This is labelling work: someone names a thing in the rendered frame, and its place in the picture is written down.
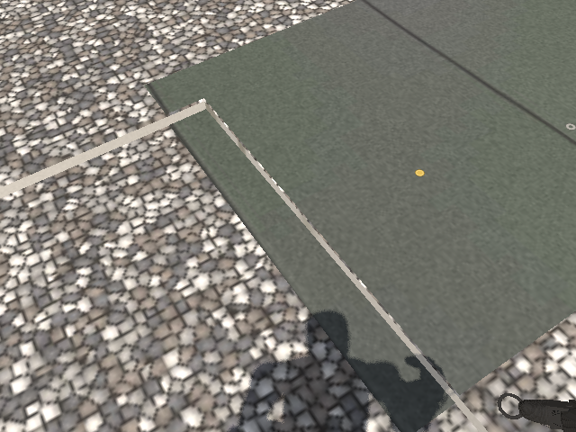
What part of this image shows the right robot hand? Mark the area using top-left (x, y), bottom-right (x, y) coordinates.
top-left (518, 400), bottom-right (576, 432)

